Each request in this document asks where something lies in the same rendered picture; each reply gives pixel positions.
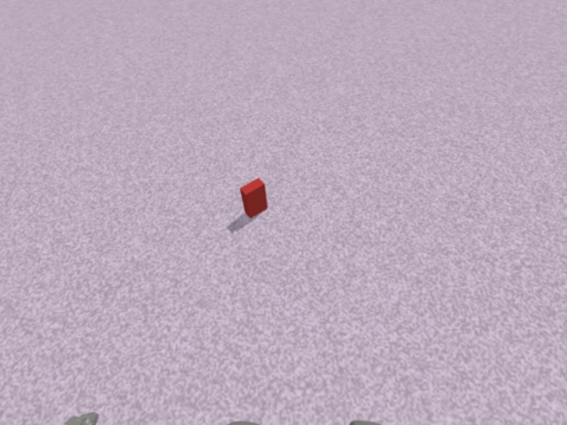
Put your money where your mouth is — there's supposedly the carton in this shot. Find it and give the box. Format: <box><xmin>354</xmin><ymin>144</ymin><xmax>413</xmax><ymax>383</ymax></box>
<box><xmin>240</xmin><ymin>178</ymin><xmax>268</xmax><ymax>219</ymax></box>

